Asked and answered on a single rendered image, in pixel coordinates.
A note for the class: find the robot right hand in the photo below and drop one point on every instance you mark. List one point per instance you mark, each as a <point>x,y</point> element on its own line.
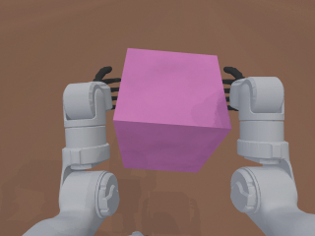
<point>238,76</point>

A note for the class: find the right robot upper arm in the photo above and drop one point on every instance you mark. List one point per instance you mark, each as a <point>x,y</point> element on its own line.
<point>268,196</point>

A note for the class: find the right robot forearm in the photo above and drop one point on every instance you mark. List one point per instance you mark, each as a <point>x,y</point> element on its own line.
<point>260,105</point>

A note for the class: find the left robot upper arm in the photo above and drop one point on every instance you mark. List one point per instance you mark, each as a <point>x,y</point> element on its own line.
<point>87,198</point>

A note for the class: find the carton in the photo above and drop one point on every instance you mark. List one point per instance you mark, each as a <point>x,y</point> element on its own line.
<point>171,112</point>

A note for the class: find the left robot forearm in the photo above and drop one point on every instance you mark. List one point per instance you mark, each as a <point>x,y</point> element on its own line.
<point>84,112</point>

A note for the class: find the robot left hand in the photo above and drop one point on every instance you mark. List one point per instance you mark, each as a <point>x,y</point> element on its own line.
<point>98,78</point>

